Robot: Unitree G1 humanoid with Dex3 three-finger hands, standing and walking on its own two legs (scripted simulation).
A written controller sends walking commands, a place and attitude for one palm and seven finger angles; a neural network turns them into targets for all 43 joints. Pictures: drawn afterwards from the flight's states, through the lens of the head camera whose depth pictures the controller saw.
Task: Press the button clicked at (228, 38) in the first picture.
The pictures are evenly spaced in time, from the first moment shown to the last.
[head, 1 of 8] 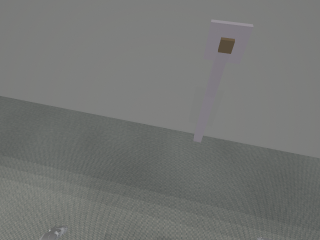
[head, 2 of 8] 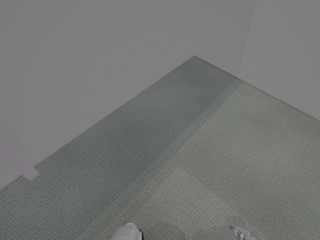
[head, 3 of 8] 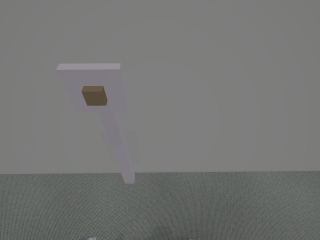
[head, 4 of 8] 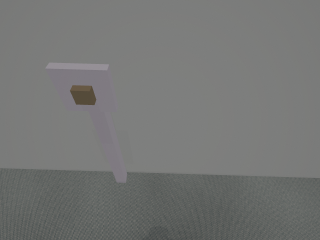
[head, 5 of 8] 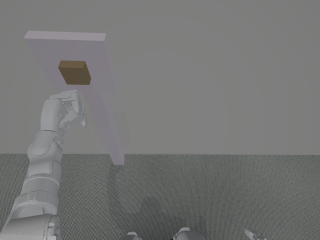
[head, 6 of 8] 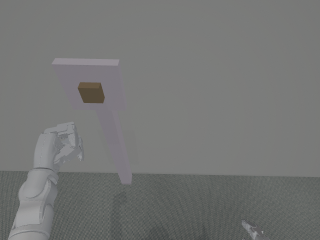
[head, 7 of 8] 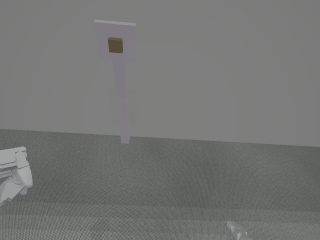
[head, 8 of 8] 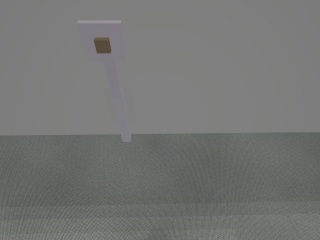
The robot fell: no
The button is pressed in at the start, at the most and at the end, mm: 0 9 0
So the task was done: yes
